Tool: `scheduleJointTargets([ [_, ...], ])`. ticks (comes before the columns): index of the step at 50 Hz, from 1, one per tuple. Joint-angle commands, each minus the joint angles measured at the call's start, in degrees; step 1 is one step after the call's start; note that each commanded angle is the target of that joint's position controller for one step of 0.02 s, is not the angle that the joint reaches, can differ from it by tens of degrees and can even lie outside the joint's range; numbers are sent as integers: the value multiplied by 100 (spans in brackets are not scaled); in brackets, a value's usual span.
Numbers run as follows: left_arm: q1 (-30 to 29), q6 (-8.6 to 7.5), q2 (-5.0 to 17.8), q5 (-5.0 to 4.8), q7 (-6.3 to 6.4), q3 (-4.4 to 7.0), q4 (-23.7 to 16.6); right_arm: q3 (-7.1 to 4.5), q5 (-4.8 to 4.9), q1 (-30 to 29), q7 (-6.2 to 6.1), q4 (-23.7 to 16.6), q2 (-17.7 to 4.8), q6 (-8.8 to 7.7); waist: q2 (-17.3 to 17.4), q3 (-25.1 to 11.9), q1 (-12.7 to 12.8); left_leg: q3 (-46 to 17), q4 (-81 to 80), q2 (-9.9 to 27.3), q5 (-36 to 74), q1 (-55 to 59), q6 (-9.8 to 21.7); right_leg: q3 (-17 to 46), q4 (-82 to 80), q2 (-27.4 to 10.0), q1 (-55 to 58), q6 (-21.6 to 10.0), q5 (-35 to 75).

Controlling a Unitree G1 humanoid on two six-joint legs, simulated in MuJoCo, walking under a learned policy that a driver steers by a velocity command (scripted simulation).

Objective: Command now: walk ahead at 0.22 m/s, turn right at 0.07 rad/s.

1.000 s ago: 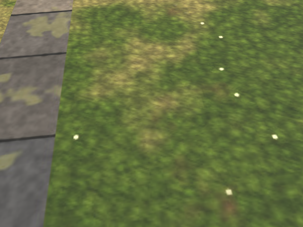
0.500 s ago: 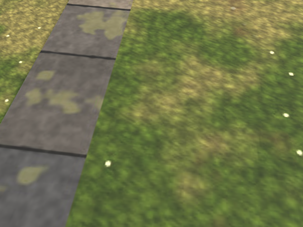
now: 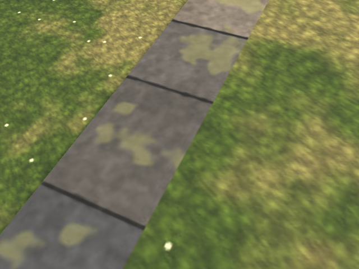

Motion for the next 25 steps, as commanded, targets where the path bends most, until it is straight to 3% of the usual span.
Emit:
scheduleJointTargets([
  [1,-425,33,1116,-104,62,260,-318,1,4,200,23,-240,-146,-55,-909,-818,-280,203,-1086,-175,907,861,-95,833,-300,-1166,237,-997,4006],
  [3,-273,125,1187,-162,97,282,-239,-38,26,-93,27,-312,-274,-42,-892,-785,-195,156,-1526,-282,1227,1010,-42,986,-158,-1179,308,-913,3470],
  [5,-313,195,1184,-214,141,288,-235,-90,17,-182,14,-361,-369,-50,-891,-720,-275,92,-2117,-323,1482,1306,96,1231,86,-1147,263,-767,2724],
  [6,-394,220,1134,-231,164,275,-257,-126,-4,-68,2,-328,-411,-68,-866,-715,-400,100,-2575,-315,1898,1715,198,1317,271,-1056,117,-633,2255],
  [7,-334,219,964,-208,174,233,-265,-189,-58,36,-35,-322,-576,-84,-753,-766,-447,-33,-2871,-55,2483,2245,375,1309,575,-838,-126,-408,1702],
  [8,-314,186,638,-78,170,133,-392,-275,-166,293,-117,-381,-952,-69,-131,-1181,-484,-747,-2640,908,4181,3158,734,1046,1469,-447,-695,-114,484],
  [9,376,168,328,-15,165,31,-342,-306,-220,444,-164,-434,-1112,48,1060,-1629,-333,-1751,-2428,2180,5676,4001,1625,499,2761,128,-1689,251,-2582],
  [10,473,234,737,-128,176,126,-324,-281,-146,623,-126,-323,-886,121,1204,-1827,-481,-2263,-2690,2477,4893,3833,2087,424,3834,10,-2086,451,-3182],
  [11,290,339,1038,-171,208,241,-312,-224,-76,446,-100,-338,-676,130,792,-1439,-482,-1952,-2864,2135,3885,3554,1953,451,4445,-169,-2369,543,-2850],
  [13,153,593,1030,-146,311,317,-269,-150,-38,-161,-81,-364,-461,120,548,-920,-292,-1193,-3125,1674,2894,2751,1591,462,4658,-379,-2369,698,-2170],
  [15,129,745,811,-116,344,292,-368,-179,-105,-451,-76,-294,-523,110,587,-664,-142,-584,-3372,1417,2742,1999,1517,257,4462,-383,-1893,795,-1695],
  [19,-212,769,560,-88,254,208,-675,-248,-90,-539,-137,-152,-597,117,662,-757,-222,-8,-3425,1414,2644,1923,1565,52,3279,-494,-1380,729,-1170],
  [23,-412,786,727,-88,94,238,-905,-336,2,-437,-126,14,-838,170,683,-870,-307,69,-3284,1678,2491,2113,1528,-154,2376,-478,-901,491,-949],
  [25,-278,803,764,-84,29,281,-913,-361,105,-522,-119,82,-909,192,631,-817,-158,205,-3007,1670,2140,2043,1291,-324,1602,-386,-484,269,-546],
])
